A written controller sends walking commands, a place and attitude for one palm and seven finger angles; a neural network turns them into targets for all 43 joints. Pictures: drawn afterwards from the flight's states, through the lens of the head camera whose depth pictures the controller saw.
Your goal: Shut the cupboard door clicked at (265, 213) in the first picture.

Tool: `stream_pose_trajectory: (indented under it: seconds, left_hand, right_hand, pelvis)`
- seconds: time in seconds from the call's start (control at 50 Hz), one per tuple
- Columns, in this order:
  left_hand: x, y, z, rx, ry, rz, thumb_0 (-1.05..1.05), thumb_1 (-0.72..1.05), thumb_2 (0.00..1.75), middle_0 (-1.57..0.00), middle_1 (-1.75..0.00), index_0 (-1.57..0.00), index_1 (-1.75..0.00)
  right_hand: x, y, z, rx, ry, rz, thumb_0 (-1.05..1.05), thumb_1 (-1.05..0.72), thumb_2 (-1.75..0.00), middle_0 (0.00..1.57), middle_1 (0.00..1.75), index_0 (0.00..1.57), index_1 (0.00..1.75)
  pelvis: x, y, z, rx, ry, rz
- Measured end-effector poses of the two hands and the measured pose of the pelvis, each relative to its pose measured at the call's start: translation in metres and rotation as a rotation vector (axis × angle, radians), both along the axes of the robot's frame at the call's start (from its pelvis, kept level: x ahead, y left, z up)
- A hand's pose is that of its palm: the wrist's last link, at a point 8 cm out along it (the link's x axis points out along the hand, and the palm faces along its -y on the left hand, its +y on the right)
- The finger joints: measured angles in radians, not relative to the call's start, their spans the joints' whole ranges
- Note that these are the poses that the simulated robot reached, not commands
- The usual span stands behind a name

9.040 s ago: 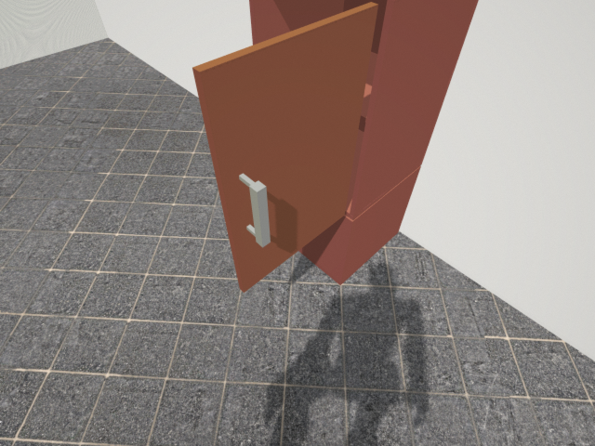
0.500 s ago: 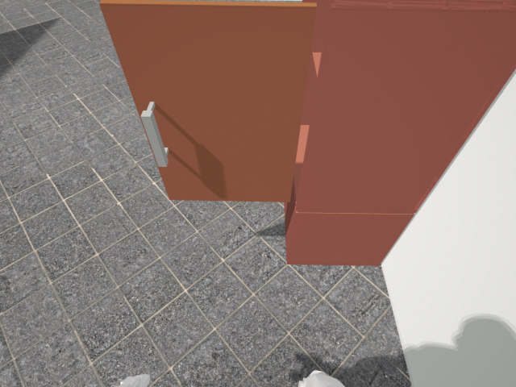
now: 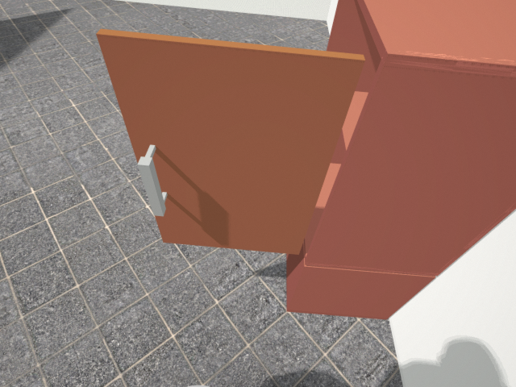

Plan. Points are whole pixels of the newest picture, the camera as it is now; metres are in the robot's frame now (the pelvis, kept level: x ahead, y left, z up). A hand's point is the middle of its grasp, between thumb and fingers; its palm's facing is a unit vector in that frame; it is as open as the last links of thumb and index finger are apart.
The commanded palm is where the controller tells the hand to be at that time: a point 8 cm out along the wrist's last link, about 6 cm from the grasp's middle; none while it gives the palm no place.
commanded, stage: come to a stop and stand still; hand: left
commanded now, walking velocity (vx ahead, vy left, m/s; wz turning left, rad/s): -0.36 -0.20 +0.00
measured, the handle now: (155, 181) +0.49 +0.26 -0.04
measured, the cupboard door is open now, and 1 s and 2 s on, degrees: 90 90 90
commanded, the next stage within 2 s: look again from close up in 1.62 s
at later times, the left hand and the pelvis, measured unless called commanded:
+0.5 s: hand out of the picture +0.02 +0.13 -0.15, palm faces +0.02 -0.97 -0.22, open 7.4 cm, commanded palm none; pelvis -0.02 -0.05 +0.01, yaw -1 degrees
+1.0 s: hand out of the picture +0.01 +0.17 -0.16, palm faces -0.02 -0.97 -0.25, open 7.4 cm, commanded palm none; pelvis -0.02 -0.02 +0.01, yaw -2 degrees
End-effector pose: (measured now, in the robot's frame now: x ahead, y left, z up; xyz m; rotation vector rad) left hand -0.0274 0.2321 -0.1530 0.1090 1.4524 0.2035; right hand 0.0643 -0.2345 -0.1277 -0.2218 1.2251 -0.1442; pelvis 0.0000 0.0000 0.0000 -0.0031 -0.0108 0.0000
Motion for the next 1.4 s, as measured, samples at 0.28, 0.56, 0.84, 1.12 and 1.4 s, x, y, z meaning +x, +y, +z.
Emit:
stream_pose_trajectory:
  seconds: [0.28, 0.56, 0.84, 1.12, 1.4]
  left_hand:
    - [0.053, -0.005, 0.023, 0.081, -0.144, -0.075, 0.01, 0.91, 0.90, -0.20, -0.30, -0.19, -0.30]
    - [0.035, -0.051, 0.029, 0.028, -0.141, -0.071, 0.01, 0.92, 0.90, -0.20, -0.30, -0.20, -0.30]
    - [0.024, -0.026, 0.017, 0.035, -0.081, -0.106, 0.01, 0.91, 0.90, -0.20, -0.30, -0.20, -0.30]
    - [0.041, -0.013, 0.030, 0.067, -0.115, -0.135, 0.01, 0.91, 0.90, -0.20, -0.30, -0.20, -0.30]
    - [0.048, -0.029, 0.028, 0.051, -0.104, -0.141, 0.01, 0.91, 0.90, -0.20, -0.30, -0.20, -0.30]
  right_hand:
    - [0.000, -0.030, -0.009, 0.024, -0.031, -0.041, 0.00, -0.90, -0.90, 0.20, 0.30, 0.21, 0.30]
    - [-0.075, -0.067, 0.001, 0.020, 0.148, -0.090, 0.00, -0.91, -0.90, 0.20, 0.30, 0.20, 0.30]
    - [-0.062, -0.021, -0.009, 0.048, 0.065, -0.054, 0.01, -0.93, -0.90, 0.20, 0.30, 0.20, 0.30]
    - [-0.060, -0.014, -0.013, 0.072, 0.055, -0.039, 0.00, -0.93, -0.90, 0.20, 0.30, 0.20, 0.30]
    - [-0.073, -0.030, -0.009, 0.057, 0.125, -0.058, 0.00, -0.90, -0.90, 0.20, 0.30, 0.20, 0.30]
  pelvis:
    - [-0.026, -0.028, 0.000, -0.010, 0.006, -0.031]
    - [-0.021, -0.051, 0.013, 0.031, 0.025, -0.014]
    - [-0.020, -0.025, 0.005, -0.008, 0.015, -0.013]
    - [-0.016, -0.018, 0.008, 0.013, -0.006, -0.036]
    - [-0.012, -0.033, 0.011, 0.014, -0.007, -0.035]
